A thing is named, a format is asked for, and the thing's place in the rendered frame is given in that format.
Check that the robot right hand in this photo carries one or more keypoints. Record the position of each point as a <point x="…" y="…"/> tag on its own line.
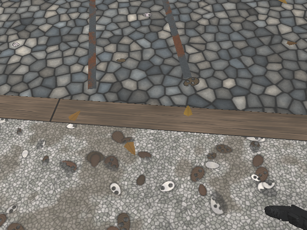
<point x="293" y="214"/>

